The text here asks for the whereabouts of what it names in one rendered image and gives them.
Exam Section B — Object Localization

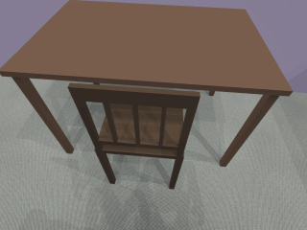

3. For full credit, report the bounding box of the table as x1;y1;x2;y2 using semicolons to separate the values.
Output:
0;0;294;167

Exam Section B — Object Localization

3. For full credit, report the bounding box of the chair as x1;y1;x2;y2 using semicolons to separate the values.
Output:
67;82;201;190

